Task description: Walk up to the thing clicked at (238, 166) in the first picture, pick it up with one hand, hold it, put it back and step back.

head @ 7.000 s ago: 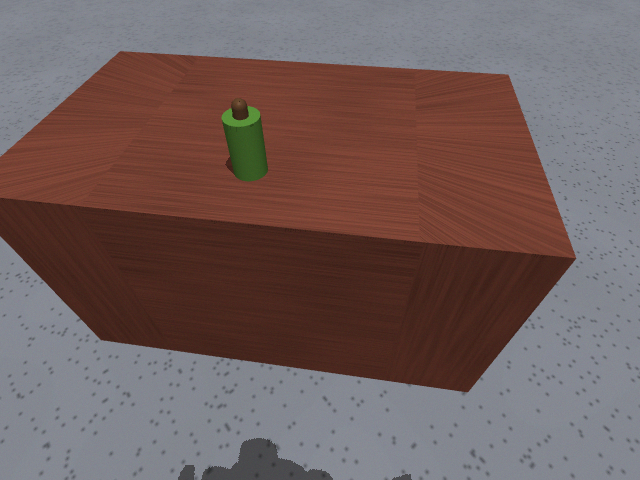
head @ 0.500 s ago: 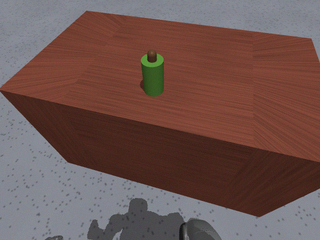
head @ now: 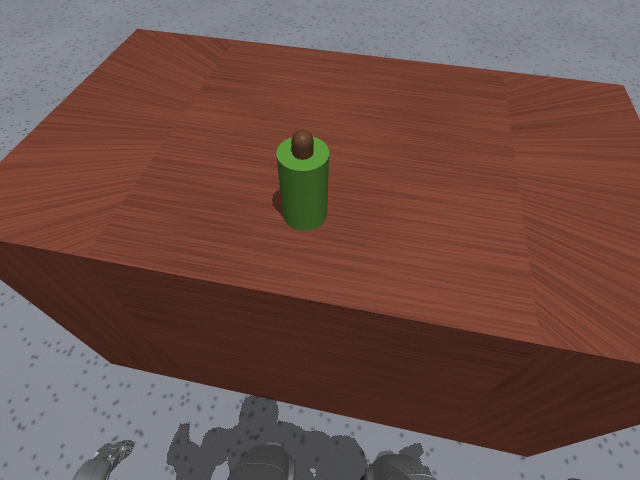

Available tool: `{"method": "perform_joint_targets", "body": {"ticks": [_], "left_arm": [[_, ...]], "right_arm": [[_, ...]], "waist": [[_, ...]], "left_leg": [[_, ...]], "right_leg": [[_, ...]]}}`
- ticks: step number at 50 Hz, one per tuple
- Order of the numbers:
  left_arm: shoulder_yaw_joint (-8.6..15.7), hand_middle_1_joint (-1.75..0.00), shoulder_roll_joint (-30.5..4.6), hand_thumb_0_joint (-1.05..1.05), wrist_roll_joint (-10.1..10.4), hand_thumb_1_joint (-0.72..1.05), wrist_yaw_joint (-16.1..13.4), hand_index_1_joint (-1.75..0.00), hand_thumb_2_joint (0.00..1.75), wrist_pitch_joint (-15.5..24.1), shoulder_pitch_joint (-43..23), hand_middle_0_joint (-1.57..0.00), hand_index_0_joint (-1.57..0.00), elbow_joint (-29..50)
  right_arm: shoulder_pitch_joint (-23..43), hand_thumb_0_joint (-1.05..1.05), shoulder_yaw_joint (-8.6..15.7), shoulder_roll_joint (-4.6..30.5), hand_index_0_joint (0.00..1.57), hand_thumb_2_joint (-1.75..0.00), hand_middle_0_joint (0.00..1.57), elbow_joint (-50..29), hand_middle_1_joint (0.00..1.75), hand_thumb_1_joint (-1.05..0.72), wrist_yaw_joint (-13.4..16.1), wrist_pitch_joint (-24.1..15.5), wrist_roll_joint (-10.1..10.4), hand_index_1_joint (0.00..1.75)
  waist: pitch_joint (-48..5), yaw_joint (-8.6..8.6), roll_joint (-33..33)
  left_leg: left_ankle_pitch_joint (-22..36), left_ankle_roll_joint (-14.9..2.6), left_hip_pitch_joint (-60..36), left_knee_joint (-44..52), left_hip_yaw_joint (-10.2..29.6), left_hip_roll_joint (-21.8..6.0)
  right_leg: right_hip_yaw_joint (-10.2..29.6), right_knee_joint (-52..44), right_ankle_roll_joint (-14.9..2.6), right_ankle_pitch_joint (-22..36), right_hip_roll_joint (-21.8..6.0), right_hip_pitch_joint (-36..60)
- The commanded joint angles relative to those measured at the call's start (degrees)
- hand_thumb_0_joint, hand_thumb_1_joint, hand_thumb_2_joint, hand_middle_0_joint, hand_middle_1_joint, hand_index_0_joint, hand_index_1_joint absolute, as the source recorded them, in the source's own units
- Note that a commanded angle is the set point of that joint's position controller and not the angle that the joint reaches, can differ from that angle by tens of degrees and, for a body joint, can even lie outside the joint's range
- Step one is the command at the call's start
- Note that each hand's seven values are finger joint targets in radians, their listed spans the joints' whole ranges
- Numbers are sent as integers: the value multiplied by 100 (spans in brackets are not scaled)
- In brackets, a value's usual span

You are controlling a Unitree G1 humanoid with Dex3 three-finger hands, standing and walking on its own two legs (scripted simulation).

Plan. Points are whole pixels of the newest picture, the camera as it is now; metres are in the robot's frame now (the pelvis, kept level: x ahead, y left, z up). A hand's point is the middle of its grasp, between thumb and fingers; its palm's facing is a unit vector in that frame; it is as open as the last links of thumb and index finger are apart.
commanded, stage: walk up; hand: left
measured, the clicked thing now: (303, 177) +0.52 +0.07 +0.04
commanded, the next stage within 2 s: stand in 1.78 s
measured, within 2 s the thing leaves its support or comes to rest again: neither
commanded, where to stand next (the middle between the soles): +0.03 -0.02 m, yaw -6 degrees
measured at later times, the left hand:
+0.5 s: hand out of the picture +0.07 +0.27 -0.13, palm faces -0.15 -0.88 -0.44, open 7.4 cm
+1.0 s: hand (191, 461) +0.14 +0.20 -0.12, palm faces -0.16 -0.93 -0.33, open 7.4 cm
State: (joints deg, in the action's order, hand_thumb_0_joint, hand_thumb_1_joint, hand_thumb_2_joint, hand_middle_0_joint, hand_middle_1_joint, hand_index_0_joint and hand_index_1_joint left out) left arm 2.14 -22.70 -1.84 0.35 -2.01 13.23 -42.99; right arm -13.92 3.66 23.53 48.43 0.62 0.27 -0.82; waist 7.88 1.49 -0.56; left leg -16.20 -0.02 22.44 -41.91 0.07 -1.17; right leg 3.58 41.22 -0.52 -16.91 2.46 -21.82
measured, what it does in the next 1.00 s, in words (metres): steps on the spot: right foot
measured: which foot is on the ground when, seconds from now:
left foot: down 0.00-1.00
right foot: down 0.00-0.02, up 0.04-0.44, down 0.46-1.00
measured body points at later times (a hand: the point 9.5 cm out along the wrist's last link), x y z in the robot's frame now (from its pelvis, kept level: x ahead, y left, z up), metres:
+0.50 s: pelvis -0.01 -0.01 +0.01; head +0.01 -0.02 +0.45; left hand +0.08 +0.32 -0.10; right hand +0.04 -0.34 -0.11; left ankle +0.06 +0.12 -0.71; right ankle -0.04 -0.13 -0.71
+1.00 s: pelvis -0.01 -0.02 +0.02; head -0.01 -0.02 +0.47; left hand +0.15 +0.25 -0.10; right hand +0.02 -0.34 -0.10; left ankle +0.01 +0.12 -0.71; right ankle -0.04 -0.13 -0.71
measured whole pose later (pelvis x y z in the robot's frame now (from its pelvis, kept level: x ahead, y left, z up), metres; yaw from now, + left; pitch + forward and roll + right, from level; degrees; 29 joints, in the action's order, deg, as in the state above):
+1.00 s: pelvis -0.01 -0.02 +0.02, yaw -8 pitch -3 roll +0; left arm 0.3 -19.0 -0.7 0.2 0.9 5.0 -58.2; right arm -8.8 0.7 21.6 59.7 -0.4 -1.3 -0.8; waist 2.3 -0.8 -0.5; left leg -15.6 1.8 9.6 -28.2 0.2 -2.0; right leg 1.4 29.3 -1.2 -17.2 1.3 -9.1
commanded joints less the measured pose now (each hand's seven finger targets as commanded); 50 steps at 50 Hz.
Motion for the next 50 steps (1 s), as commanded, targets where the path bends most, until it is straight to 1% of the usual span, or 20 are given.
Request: {"method": "perform_joint_targets", "body": {"ticks": [1, 2, 3, 6, 12, 16, 19, 22, 23, 24, 25, 26, 27, 29, 32, 34, 37, 39, 43, 50], "left_arm": [[249, -30, -628, 0, 204, 90, -112, -30, 90, -41, 236, -20, -20, 396], [308, -30, -911, 0, 147, 90, -191, -30, 90, -75, 573, -20, -20, 180], [350, -30, -1135, 0, 143, 90, -243, -30, 90, -92, 619, -20, -20, 76], [484, -30, -1339, 0, 165, 90, -171, -30, 90, -105, 524, -20, -20, -163], [417, -30, -1225, 0, 138, 90, -61, -30, 90, 15, 431, -20, -20, -340], [324, -30, -1125, 0, 112, 90, -60, -30, 90, 158, 195, -20, -20, -417], [301, -30, -1063, 0, 87, 90, -68, -30, 90, 236, 390, -20, -20, -593], [334, -30, -858, 0, 76, 90, -90, -30, 90, 305, 939, -20, -20, -985], [394, -30, -1050, 0, 32, 90, -114, -30, 90, 341, 887, -20, -20, -988], [439, -30, -1330, 0, -43, 90, -137, -30, 90, 389, 634, -20, -20, -872], [469, -30, -1780, 0, -29, 90, -127, -30, 90, 399, 80, -20, -20, -664], [440, -30, -1830, 0, -46, 90, -105, -30, 90, 375, -301, -20, -20, -541], [371, -30, -1510, 0, -12, 90, -86, -30, 90, 368, -519, -20, -20, -504], [302, -30, -1187, 0, 32, 90, -123, -30, 90, 426, -547, -20, -20, -586], [301, -30, -1226, 0, 50, 90, -133, -30, 90, 481, -87, -20, -20, -737], [308, -30, -1206, 0, 100, 90, -141, -30, 90, 428, -273, -20, -20, -722], [248, -30, -964, 0, 224, 90, -144, -30, 90, 399, -531, -20, -20, -610], [226, -30, -884, 0, 218, 90, -156, -30, 90, 382, -477, -20, -20, -812], [247, -30, -1137, 0, 137, 90, -138, -30, 90, 453, -740, -20, -20, -966], [190, -30, -1003, 0, 141, 90, -85, -30, 90, 415, -1188, -20, -20, -1277]], "right_arm": [[-510, 0, 458, 1572, 20, -90, 20, -317, 30, -90, 158, -203, -175, 30], [-212, 0, 462, 1659, 20, -90, 20, -416, 30, -90, 138, -218, -118, 30], [-30, 0, 491, 1811, 20, -90, 20, -457, 30, -90, 118, -221, -66, 30], [346, 0, 387, 1362, 20, -90, 20, -500, 30, -90, 163, -240, -83, 30], [-46, 0, 388, 1215, 20, -90, 20, -474, 30, -90, 71, -323, -56, 30], [-171, 0, 396, 1381, 20, -90, 20, -407, 30, -90, 16, -254, -144, 30], [151, 0, 379, 1477, 20, -90, 20, -468, 30, -90, -46, -153, -153, 30], [540, 0, 249, 1280, 20, -90, 20, -493, 30, -90, -89, -62, -50, 30], [521, 0, 153, 1004, 20, -90, 20, -499, 30, -90, -102, -56, 11, 30], [490, 0, 49, 660, 20, -90, 20, -539, 30, -90, -106, -53, 86, 30], [712, 0, 93, 790, 20, -90, 20, -513, 30, -90, -43, -23, 125, 30], [588, 0, 178, 992, 20, -90, 20, -331, 30, -90, -11, -19, 79, 30], [391, 0, 193, 1053, 20, -90, 20, -157, 30, -90, -38, -37, 80, 30], [390, 0, 95, 895, 20, -90, 20, 60, 30, -90, -64, -101, 124, 30], [444, 0, -22, 786, 20, -90, 20, 144, 30, -90, -16, -158, 86, 30], [270, 0, -19, 767, 20, -90, 20, 283, 30, -90, 12, -243, 65, 30], [33, 0, 114, 1110, 20, -90, 20, 507, 30, -90, 41, -324, -6, 30], [489, 0, 95, 1218, 20, -90, 20, 473, 30, -90, 12, -332, 67, 30], [656, 0, -33, 885, 20, -90, 20, 580, 30, -90, -2, -267, 54, 30], [801, 0, -78, 878, 20, -90, 20, 832, 30, -90, -27, -280, 34, 30]], "waist": [[-821, -153, 1360], [-859, 27, 853], [-923, -92, 1277], [-563, 51, 1230], [-1006, -291, 1151], [-944, -483, 1163], [-756, -339, 1195], [-784, 79, 837], [-817, 98, 314], [-671, -8, -771], [-385, -9, -1167], [-96, -86, -1220], [27, -264, -1011], [-98, -257, -1084], [-681, -28, -1295], [-961, -135, -1111], [-1604, -216, -271], [-1478, -34, 212], [-1061, -107, 322], [-684, -154, 125]], "left_leg": [[522, -573, -1223, 2215, 2467, -1770], [792, -692, -905, 2214, 2610, -2106], [735, -908, -809, 2297, 2958, -2343], [586, -463, -700, 2253, 1569, -1421], [69, -641, -2081, 2214, 1036, -1184], [-72, -1145, -1886, 2073, 891, -1460], [-8, -1221, -1086, 1882, 760, -1577], [410, -873, -459, 1121, 349, -1319], [485, -590, -263, 637, 160, -1126], [3, -205, 270, -65, -150, -639], [-1450, -78, 100, -410, -33, -127], [-1658, -59, -493, -831, 236, -211], [-1412, -91, -743, -582, 266, -290], [-979, -117, -217, 26, 80, -179], [-842, -73, -148, 489, -66, -44], [-192, -84, -678, 1327, -108, 19], [2752, -427, -2048, 1582, 517, -650], [2337, -806, -1755, 1480, 1000, -1117], [1541, -224, -1180, 1411, 193, -395], [1130, -254, -1246, 1959, 404, -525]], "right_leg": [[469, 1266, -204, -1164, 405, -1138], [778, 2157, -144, -1660, 437, -877], [917, 2502, -126, -1747, 324, -817], [1008, 2844, -63, -966, 234, -926], [607, 2038, 168, -558, 34, -1092], [138, 736, 238, -1194, -180, -511], [-333, -98, 114, -1397, -190, 309], [-548, -1651, -86, -14, -52, 1378], [5, -1890, -214, 70, -276, 1541], [1705, -2318, -540, -73, -1243, 1340], [2545, -2502, -1139, -398, -1946, 332], [2691, -2501, -1375, -520, -2149, -526], [2112, -2410, -1202, -551, -1856, -690], [1161, -2112, -823, 920, -1321, 524], [1094, -1552, -830, 3243, -1298, 1641], [783, -1121, -708, 3802, -1239, 1754], [315, -651, -226, 2666, -836, 1090], [97, -940, -122, 1032, -549, 1085], [624, -1577, -417, 1708, -1011, 1427], [382, -1980, -283, 1053, -776, 1268]]}}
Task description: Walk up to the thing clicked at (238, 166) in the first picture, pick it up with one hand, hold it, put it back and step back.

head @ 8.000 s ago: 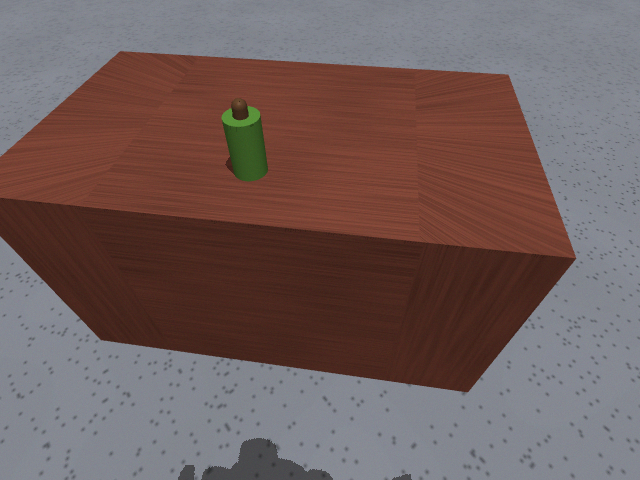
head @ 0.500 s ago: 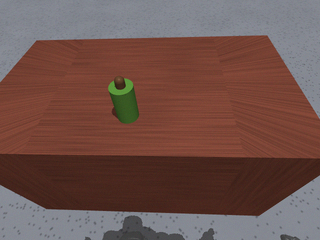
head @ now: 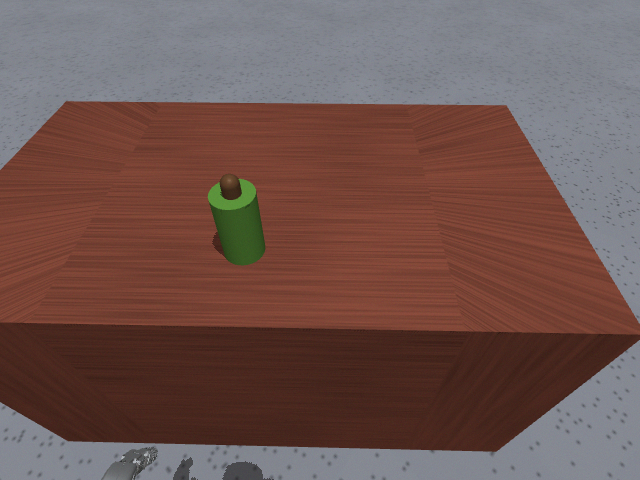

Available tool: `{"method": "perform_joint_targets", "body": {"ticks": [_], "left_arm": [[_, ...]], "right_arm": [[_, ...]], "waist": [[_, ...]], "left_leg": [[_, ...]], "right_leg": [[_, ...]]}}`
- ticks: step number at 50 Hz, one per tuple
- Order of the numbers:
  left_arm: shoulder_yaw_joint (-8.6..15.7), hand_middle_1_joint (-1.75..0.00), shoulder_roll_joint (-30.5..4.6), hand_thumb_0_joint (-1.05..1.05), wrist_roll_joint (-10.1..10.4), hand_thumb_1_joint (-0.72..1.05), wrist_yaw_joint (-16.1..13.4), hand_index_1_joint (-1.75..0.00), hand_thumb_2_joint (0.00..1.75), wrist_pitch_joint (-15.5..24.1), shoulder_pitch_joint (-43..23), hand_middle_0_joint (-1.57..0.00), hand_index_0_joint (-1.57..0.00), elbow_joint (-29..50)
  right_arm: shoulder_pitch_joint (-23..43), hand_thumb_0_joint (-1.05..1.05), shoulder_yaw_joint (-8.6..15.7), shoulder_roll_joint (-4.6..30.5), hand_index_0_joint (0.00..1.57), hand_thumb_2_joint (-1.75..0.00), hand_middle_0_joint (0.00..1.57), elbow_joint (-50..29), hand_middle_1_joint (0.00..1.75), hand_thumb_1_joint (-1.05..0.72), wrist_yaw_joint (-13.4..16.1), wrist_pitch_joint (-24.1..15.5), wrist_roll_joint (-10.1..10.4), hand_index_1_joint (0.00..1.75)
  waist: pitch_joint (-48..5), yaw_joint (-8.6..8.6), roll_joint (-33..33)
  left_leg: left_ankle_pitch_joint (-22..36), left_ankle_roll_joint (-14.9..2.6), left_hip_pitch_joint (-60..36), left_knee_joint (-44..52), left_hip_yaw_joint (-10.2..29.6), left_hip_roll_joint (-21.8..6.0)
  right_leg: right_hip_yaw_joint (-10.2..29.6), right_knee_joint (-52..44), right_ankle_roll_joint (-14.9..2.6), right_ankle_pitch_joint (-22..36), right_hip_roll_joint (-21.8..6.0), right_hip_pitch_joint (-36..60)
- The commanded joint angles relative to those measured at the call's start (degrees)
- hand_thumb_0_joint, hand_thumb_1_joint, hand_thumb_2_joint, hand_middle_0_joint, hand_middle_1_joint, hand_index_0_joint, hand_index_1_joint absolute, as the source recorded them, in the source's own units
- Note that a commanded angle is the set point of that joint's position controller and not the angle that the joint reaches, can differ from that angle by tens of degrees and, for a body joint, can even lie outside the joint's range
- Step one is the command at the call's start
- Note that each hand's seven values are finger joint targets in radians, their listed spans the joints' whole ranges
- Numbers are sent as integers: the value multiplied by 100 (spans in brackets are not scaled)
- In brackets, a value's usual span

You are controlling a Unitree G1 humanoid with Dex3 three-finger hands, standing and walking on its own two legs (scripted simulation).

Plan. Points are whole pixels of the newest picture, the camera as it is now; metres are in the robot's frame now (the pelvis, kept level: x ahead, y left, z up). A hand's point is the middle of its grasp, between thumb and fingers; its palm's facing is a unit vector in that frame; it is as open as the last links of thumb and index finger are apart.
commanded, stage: walk up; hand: left
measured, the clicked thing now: (237, 216) +0.51 +0.17 +0.02
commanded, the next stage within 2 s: stand in 0.78 s
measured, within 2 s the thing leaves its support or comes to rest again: neither
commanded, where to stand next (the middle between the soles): +0.05 +0.01 m, yaw +2 degrees
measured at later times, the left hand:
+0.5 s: hand out of the picture +0.07 +0.27 -0.15, palm faces +0.02 -0.94 -0.34, open 7.4 cm
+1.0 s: hand out of the picture +0.08 +0.27 -0.14, palm faces -0.01 -0.94 -0.34, open 7.4 cm
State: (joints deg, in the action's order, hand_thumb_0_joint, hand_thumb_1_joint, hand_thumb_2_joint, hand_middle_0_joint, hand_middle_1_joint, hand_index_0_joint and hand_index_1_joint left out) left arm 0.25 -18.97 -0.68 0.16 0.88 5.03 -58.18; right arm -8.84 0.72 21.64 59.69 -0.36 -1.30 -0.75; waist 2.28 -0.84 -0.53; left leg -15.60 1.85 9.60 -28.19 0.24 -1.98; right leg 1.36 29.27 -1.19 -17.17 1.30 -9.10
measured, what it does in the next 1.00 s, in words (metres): stands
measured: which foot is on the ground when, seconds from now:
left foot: down 0.00-1.00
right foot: down 0.00-1.00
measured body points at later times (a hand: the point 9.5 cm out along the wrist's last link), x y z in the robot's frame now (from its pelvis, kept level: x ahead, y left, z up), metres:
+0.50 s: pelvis +0.00 +0.02 +0.01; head +0.00 +0.02 +0.46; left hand +0.07 +0.32 -0.12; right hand +0.08 -0.28 -0.12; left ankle +0.00 +0.14 -0.74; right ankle -0.01 -0.11 -0.74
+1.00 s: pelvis +0.00 +0.02 +0.01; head +0.01 +0.02 +0.46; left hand +0.08 +0.32 -0.12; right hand +0.09 -0.28 -0.12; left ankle +0.00 +0.14 -0.74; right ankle -0.01 -0.11 -0.74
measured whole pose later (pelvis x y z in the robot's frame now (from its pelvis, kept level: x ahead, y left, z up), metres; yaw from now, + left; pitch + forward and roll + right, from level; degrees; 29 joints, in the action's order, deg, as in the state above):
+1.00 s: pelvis +0.00 +0.02 +0.01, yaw +1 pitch -2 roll +0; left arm 0.2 -19.7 -0.7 0.0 0.8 4.5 -64.7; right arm -4.5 0.1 20.2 63.9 -0.3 -1.0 -0.7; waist 3.8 0.2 0.3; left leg -10.3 0.5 6.4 -19.0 0.4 -0.6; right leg 1.1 17.7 0.8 -10.8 -0.3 -4.5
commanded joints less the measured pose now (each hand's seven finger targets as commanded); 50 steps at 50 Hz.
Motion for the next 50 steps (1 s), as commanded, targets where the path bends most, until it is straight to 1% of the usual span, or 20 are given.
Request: {"method": "perform_joint_targets", "body": {"ticks": [1, 2, 7, 13, 18, 19, 21, 25, 26, 27, 30, 37, 38, 39, 40, 42, 44, 47, 48, 50], "left_arm": [[379, -30, -1364, 0, 24, 90, -59, -30, 90, 118, -346, -20, -20, 193], [380, -30, -1359, 0, 18, 90, -51, -30, 90, 113, -423, -20, -20, 151], [358, -30, -1311, 0, 16, 90, -11, -30, 90, 93, -465, -20, -20, -15], [341, -30, -1301, 0, 16, 90, -4, -30, 90, 102, -448, -20, -20, -150], [341, -30, -1290, 0, 19, 90, -12, -30, 90, 74, -419, -20, -20, -255], [337, -30, -1286, 0, 17, 90, -14, -30, 90, 75, -342, -20, -20, -264], [328, -30, -1282, 0, 14, 90, -13, -30, 90, 82, -337, -20, -20, -301], [329, -30, -1278, 0, 26, 90, -36, -30, 90, 74, -290, -20, -20, -361], [323, -30, -1274, 0, 14, 90, -40, -30, 90, 73, -330, -20, -20, -351], [324, -30, -1266, 0, 25, 90, -45, -30, 90, 69, -288, -20, -20, -381], [313, -30, -1268, 0, 2, 90, -50, -30, 90, 63, -292, -20, -20, -410], [320, -30, -1263, 0, -13, 90, -61, -30, 90, 87, -332, -20, -20, -396], [324, -30, -1267, 0, -12, 90, -62, -30, 90, 87, -291, -20, -20, -394], [272, -30, -1257, 0, 18, 90, -73, -30, 90, 103, -270, -20, -20, -362], [269, -30, -1244, 0, 33, 90, -74, -30, 90, 107, -220, -20, -20, -378], [271, -30, -1261, 0, 36, 90, -81, -30, 90, 108, -197, -20, -20, -383], [253, -30, -1253, 0, 37, 90, -82, -30, 90, 114, -181, -20, -20, -366], [246, -30, -1272, 0, 25, 90, -85, -30, 90, 100, -213, -20, -20, -346], [242, -30, -1264, 0, 20, 90, -83, -30, 90, 92, -174, -20, -20, -359], [230, -30, -1267, 0, 35, 90, -77, -30, 90, 92, -217, -20, -20, -348]], "right_arm": [[346, 0, 213, 1073, 20, -90, 20, -283, 30, -90, 70, -125, 28, 30], [335, 0, 214, 1071, 20, -90, 20, -244, 30, -90, 74, -125, 22, 30], [438, 0, 190, 1108, 20, -90, 20, -147, 30, -90, 72, -143, -3, 30], [426, 0, 200, 1120, 20, -90, 20, -52, 30, -90, 71, -140, 0, 30], [449, 0, 215, 1122, 20, -90, 20, 39, 30, -90, 83, -136, -9, 30], [482, 0, 214, 1127, 20, -90, 20, 29, 30, -90, 82, -140, -5, 30], [439, 0, 210, 1083, 20, -90, 20, 59, 30, -90, 89, -147, -2, 30], [471, 0, 220, 1055, 20, -90, 20, 68, 30, -90, 94, -134, 13, 30], [447, 0, 231, 1070, 20, -90, 20, 87, 30, -90, 100, -128, 8, 30], [470, 0, 229, 1054, 20, -90, 20, 97, 30, -90, 102, -121, 14, 30], [554, 0, 242, 1043, 20, -90, 20, 78, 30, -90, 97, -105, 4, 30], [531, 0, 239, 1011, 20, -90, 20, 96, 30, -90, 88, -89, 7, 30], [549, 0, 237, 1021, 20, -90, 20, 82, 30, -90, 87, -91, 10, 30], [650, 0, 211, 1033, 20, -90, 20, 39, 30, -90, 106, -80, 9, 30], [644, 0, 210, 1052, 20, -90, 20, 50, 30, -90, 108, -79, 25, 30], [599, 0, 202, 1044, 20, -90, 20, 58, 30, -90, 115, -80, 30, 30], [620, 0, 197, 1059, 20, -90, 20, 66, 30, -90, 101, -83, 38, 30], [624, 0, 184, 1023, 20, -90, 20, 69, 30, -90, 105, -68, 36, 30], [657, 0, 183, 1055, 20, -90, 20, 78, 30, -90, 107, -57, 43, 30], [617, 0, 158, 1038, 20, -90, 20, 105, 30, -90, 94, -57, 32, 30]], "waist": [[-134, 100, 120], [-162, 64, 70], [-214, 94, 79], [-372, 72, -17], [-316, 76, 96], [-377, 108, 110], [-473, 93, 46], [-425, 109, 91], [-479, 74, 93], [-418, 97, 106], [-261, 84, 127], [-362, 45, 80], [-414, 63, 129], [-229, 90, 151], [-310, 93, 177], [-476, 86, 162], [-575, 94, 150], [-566, 69, 90], [-546, 94, 101], [-433, 84, 72]], "left_leg": [[1001, -435, -5, 622, 387, -447], [918, -422, 15, 663, 401, -448], [651, -405, -52, 859, 452, -455], [951, -389, -285, 898, 424, -456], [912, -394, -201, 1074, 517, -508], [1023, -424, -279, 1066, 529, -544], [1264, -420, -339, 1048, 495, -523], [1583, -396, -448, 1013, 468, -528], [1584, -420, -448, 1015, 465, -542], [1598, -396, -456, 1030, 462, -531], [1348, -397, -340, 1064, 474, -492], [1354, -377, -357, 1042, 442, -455], [1427, -379, -421, 1032, 440, -474], [1865, -325, -372, 1052, 518, -544], [2022, -309, -488, 1044, 518, -562], [2192, -316, -572, 1012, 493, -581], [2288, -307, -669, 1025, 493, -592], [2039, -285, -647, 1090, 480, -579], [1955, -296, -656, 1096, 466, -573], [1689, -292, -509, 1198, 483, -560]], "right_leg": [[590, -836, -212, 1000, -647, 7], [613, -886, -213, 928, -659, 47], [592, -1121, -163, 714, -647, 111], [531, -1218, -118, 1015, -684, 263], [409, -1163, -83, 958, -638, 300], [392, -1154, -75, 1057, -655, 334], [410, -1137, -61, 1283, -693, 442], [340, -1125, -32, 1424, -690, 375], [345, -1134, -40, 1469, -711, 439], [340, -1133, -35, 1457, -697, 394], [315, -1200, -16, 1324, -686, 323], [344, -1269, -8, 1366, -708, 410], [328, -1247, -18, 1415, -723, 428], [430, -1260, 14, 1868, -836, 362], [413, -1243, 19, 1997, -836, 413], [386, -1213, 24, 2215, -851, 551], [359, -1215, 36, 2251, -845, 597], [355, -1255, 33, 2057, -842, 587], [362, -1302, 49, 1976, -834, 539], [382, -1338, 46, 1717, -842, 547]]}}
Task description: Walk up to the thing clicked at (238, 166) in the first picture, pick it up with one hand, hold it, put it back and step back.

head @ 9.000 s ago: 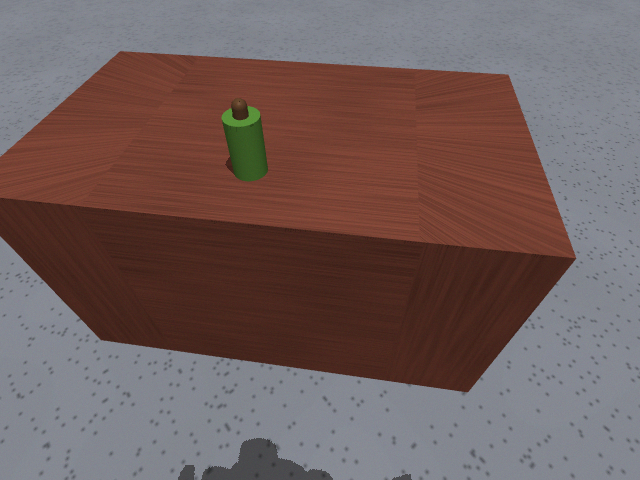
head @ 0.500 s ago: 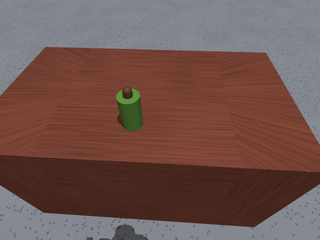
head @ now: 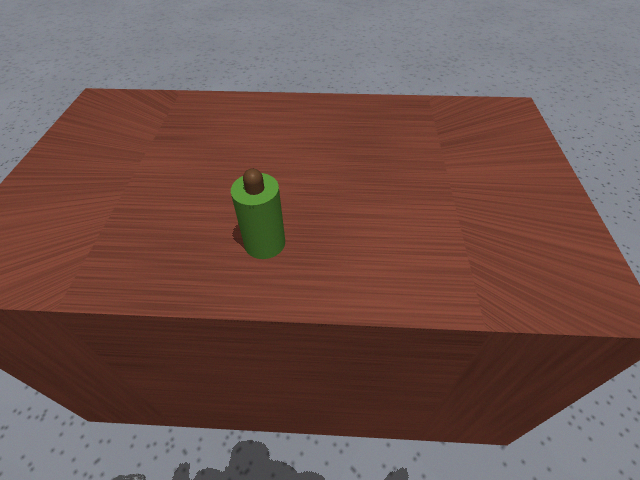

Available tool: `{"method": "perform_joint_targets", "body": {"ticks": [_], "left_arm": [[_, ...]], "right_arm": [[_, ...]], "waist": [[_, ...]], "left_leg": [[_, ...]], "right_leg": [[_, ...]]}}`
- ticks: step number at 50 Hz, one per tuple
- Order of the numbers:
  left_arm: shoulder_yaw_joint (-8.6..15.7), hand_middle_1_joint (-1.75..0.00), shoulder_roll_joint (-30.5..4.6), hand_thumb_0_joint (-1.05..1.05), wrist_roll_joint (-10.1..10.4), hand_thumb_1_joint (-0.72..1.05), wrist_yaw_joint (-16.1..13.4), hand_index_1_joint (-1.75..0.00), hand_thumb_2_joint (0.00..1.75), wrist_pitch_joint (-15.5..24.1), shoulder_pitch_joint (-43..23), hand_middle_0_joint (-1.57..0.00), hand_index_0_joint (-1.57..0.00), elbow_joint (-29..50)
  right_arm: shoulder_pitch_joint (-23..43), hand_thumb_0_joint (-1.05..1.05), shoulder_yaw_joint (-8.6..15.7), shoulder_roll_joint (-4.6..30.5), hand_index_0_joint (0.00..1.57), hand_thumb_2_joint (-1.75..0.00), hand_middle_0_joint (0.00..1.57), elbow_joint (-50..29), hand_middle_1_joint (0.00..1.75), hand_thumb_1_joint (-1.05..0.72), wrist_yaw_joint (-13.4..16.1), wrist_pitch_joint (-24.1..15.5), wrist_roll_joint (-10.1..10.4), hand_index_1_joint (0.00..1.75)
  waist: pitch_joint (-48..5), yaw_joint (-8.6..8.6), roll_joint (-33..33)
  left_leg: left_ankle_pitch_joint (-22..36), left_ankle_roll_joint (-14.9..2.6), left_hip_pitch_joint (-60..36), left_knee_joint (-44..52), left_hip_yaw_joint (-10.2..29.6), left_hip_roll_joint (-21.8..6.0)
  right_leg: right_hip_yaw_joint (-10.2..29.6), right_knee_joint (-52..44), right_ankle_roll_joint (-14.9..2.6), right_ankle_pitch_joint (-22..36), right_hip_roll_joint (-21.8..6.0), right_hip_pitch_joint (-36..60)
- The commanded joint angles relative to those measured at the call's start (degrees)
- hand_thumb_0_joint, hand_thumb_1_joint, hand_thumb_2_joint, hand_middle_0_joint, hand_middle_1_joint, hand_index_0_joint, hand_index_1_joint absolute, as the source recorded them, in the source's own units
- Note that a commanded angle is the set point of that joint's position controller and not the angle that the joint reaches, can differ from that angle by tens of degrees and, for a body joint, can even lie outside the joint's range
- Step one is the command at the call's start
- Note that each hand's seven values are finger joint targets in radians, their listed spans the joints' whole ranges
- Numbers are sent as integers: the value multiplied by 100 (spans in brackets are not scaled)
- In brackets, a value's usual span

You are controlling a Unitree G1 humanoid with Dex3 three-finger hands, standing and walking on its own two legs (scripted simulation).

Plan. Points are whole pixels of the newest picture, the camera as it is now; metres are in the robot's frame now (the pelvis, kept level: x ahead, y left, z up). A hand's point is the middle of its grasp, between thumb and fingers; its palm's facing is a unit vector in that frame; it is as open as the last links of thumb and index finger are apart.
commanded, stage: stand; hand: left
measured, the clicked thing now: (258, 210) +0.52 +0.14 +0.00
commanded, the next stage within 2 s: rise first in 1.98 s
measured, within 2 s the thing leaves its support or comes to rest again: neither
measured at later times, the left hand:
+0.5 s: hand out of the picture +0.05 +0.25 -0.16, palm faces -0.02 -0.94 -0.34, open 7.4 cm
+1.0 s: hand out of the picture +0.05 +0.26 -0.16, palm faces -0.03 -0.94 -0.35, open 7.4 cm
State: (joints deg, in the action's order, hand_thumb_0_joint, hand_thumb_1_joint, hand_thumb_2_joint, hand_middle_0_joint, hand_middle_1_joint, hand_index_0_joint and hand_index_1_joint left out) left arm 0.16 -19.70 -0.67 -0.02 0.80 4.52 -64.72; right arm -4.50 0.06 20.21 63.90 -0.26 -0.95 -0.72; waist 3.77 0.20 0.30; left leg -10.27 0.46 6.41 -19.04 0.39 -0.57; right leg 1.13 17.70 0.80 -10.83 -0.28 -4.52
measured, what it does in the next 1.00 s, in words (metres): stands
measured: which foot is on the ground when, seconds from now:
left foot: down 0.00-1.00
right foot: down 0.00-1.00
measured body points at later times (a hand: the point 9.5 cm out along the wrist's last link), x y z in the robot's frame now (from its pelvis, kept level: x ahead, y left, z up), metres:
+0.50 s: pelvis -0.01 +0.00 +0.00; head +0.00 +0.00 +0.45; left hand +0.05 +0.30 -0.13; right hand +0.06 -0.30 -0.13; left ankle +0.00 +0.12 -0.75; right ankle -0.01 -0.13 -0.75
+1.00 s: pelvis -0.01 +0.00 +0.00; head -0.01 +0.00 +0.45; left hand +0.05 +0.30 -0.13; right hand +0.06 -0.30 -0.13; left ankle +0.00 +0.12 -0.75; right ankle -0.01 -0.13 -0.75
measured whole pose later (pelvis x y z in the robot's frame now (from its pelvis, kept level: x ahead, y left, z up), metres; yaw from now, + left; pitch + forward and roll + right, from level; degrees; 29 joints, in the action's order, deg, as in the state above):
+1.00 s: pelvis -0.01 +0.00 +0.00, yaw +0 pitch -3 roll +0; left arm -0.7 -20.4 -0.8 0.2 0.8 7.6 -63.9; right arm -6.8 -0.3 20.4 64.8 -0.8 -0.9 -0.8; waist 2.8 0.2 0.3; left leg -9.0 0.3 7.4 -19.0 0.7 -0.3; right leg 0.8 18.3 0.9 -10.1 -0.5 -5.6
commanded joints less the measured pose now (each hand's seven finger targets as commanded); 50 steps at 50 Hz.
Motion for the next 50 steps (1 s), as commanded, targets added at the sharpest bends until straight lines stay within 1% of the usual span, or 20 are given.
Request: {"method": "perform_joint_targets", "body": {"ticks": [1, 6, 7, 9, 12, 16, 20, 24, 26, 30, 31, 32, 34, 35, 38, 40, 41, 46, 48, 50], "left_arm": [[235, -30, -1199, 0, 27, 90, -62, -30, 90, 96, -140, -20, -20, 292], [216, -30, -1214, 0, 19, 90, -51, -30, 90, 105, -106, -20, -20, 293], [220, -30, -1228, 0, 14, 90, -49, -30, 90, 108, -93, -20, -20, 309], [223, -30, -1225, 0, 14, 90, -49, -30, 90, 106, -128, -20, -20, 309], [224, -30, -1235, 0, 23, 90, -45, -30, 90, 109, -97, -20, -20, 318], [217, -30, -1234, 0, 21, 90, -46, -30, 90, 101, -40, -20, -20, 298], [220, -30, -1257, 0, 19, 90, -39, -30, 90, 104, 23, -20, -20, 305], [213, -30, -1265, 0, 17, 90, -42, -30, 90, 111, 29, -20, -20, 349], [210, -30, -1261, 0, 21, 90, -39, -30, 90, 104, 18, -20, -20, 332], [193, -30, -1246, 0, 16, 90, -32, -30, 90, 98, 96, -20, -20, 350], [191, -30, -1241, 0, 7, 90, -32, -30, 90, 97, 124, -20, -20, 345], [201, -30, -1268, 0, 9, 90, -35, -30, 90, 96, 57, -20, -20, 359], [191, -30, -1250, 0, 4, 90, -32, -30, 90, 91, 130, -20, -20, 353], [197, -30, -1280, 0, 16, 90, -33, -30, 90, 95, 96, -20, -20, 358], [192, -30, -1284, 0, 7, 90, -37, -30, 90, 105, 107, -20, -20, 373], [184, -30, -1267, 0, 19, 90, -39, -30, 90, 105, 128, -20, -20, 359], [190, -30, -1275, 0, 14, 90, -35, -30, 90, 110, 140, -20, -20, 374], [177, -30, -1250, 0, 16, 90, -37, -30, 90, 117, 145, -20, -20, 384], [185, -30, -1297, 0, 14, 90, -47, -30, 90, 116, 132, -20, -20, 393], [187, -30, -1299, 0, 0, 90, -45, -30, 90, 113, 126, -20, -20, 406]], "right_arm": [[201, 0, 235, 1208, 20, -90, 20, -318, 30, -90, 75, -88, 36, 30], [197, 0, 232, 1219, 20, -90, 20, -282, 30, -90, 56, -81, 30, 30], [207, 0, 236, 1215, 20, -90, 20, -294, 30, -90, 57, -84, 23, 30], [162, 0, 223, 1188, 20, -90, 20, -285, 30, -90, 57, -84, 22, 30], [133, 0, 225, 1213, 20, -90, 20, -269, 30, -90, 50, -95, 16, 30], [135, 0, 233, 1221, 20, -90, 20, -245, 30, -90, 47, -77, 19, 30], [88, 0, 238, 1220, 20, -90, 20, -235, 30, -90, 41, -79, 23, 30], [68, 0, 227, 1196, 20, -90, 20, -239, 30, -90, 42, -87, 13, 30], [35, 0, 221, 1210, 20, -90, 20, -216, 30, -90, 44, -80, 18, 30], [50, 0, 213, 1210, 20, -90, 20, -227, 30, -90, 43, -83, 14, 30], [19, 0, 221, 1246, 20, -90, 20, -223, 30, -90, 45, -83, 17, 30], [7, 0, 208, 1200, 20, -90, 20, -227, 30, -90, 44, -82, 11, 30], [48, 0, 216, 1253, 20, -90, 20, -237, 30, -90, 48, -86, 15, 30], [8, 0, 200, 1202, 20, -90, 20, -227, 30, -90, 43, -87, 18, 30], [31, 0, 216, 1238, 20, -90, 20, -242, 30, -90, 45, -92, 24, 30], [2, 0, 215, 1238, 20, -90, 20, -228, 30, -90, 44, -87, 28, 30], [0, 0, 219, 1245, 20, -90, 20, -244, 30, -90, 46, -85, 17, 30], [-5, 0, 212, 1247, 20, -90, 20, -240, 30, -90, 33, -88, 23, 30], [-44, 0, 207, 1210, 20, -90, 20, -239, 30, -90, 34, -85, 21, 30], [-16, 0, 208, 1220, 20, -90, 20, -250, 30, -90, 41, -82, 17, 30]], "waist": [[-540, -20, 0], [-506, -16, -20], [-564, -12, -52], [-498, -32, -58], [-520, -29, -19], [-416, -14, -40], [-413, -31, -11], [-449, -29, 1], [-384, -41, 3], [-374, -13, 34], [-401, -24, 57], [-367, -34, 4], [-441, -8, 61], [-388, -27, 16], [-435, -13, -39], [-348, -20, -75], [-448, -24, -48], [-423, -19, -17], [-360, -40, -88], [-456, -33, -41]], "left_leg": [[1059, -131, -190, 310, 500, -690], [767, -149, -139, 352, 529, -690], [830, -165, -226, 306, 491, -692], [740, -163, -131, 344, 505, -683], [826, -176, -159, 354, 516, -693], [562, -154, -152, 366, 559, -687], [439, -163, -91, 381, 546, -654], [596, -154, -107, 354, 550, -670], [384, -175, -31, 368, 553, -661], [436, -166, -24, 391, 563, -671], [348, -177, -15, 377, 565, -668], [385, -153, 49, 405, 559, -655], [384, -194, -36, 383, 575, -689], [414, -189, 26, 418, 582, -674], [607, -183, -93, 337, 576, -684], [557, -186, -41, 346, 585, -672], [542, -196, -103, 302, 549, -674], [577, -197, -40, 312, 562, -668], [559, -169, -36, 345, 572, -659], [605, -190, -86, 307, 555, -672]], "right_leg": [[378, -203, -139, 937, -660, 10], [422, -283, -153, 662, -678, -47], [430, -270, -161, 793, -696, -46], [432, -261, -159, 732, -698, -45], [427, -260, -159, 726, -695, -71], [421, -298, -165, 363, -667, -217], [461, -305, -174, 415, -680, -189], [454, -277, -182, 483, -677, -224], [485, -318, -183, 370, -688, -205], [452, -282, -186, 348, -660, -275], [463, -291, -180, 365, -676, -212], [459, -253, -193, 313, -674, -228], [457, -255, -186, 376, -678, -234], [462, -250, -189, 368, -682, -211], [454, -240, -182, 424, -680, -265], [453, -266, -186, 381, -677, -268], [468, -263, -187, 447, -698, -258], [461, -269, -171, 500, -701, -188], [443, -278, -174, 398, -688, -284], [452, -256, -174, 553, -703, -204]]}}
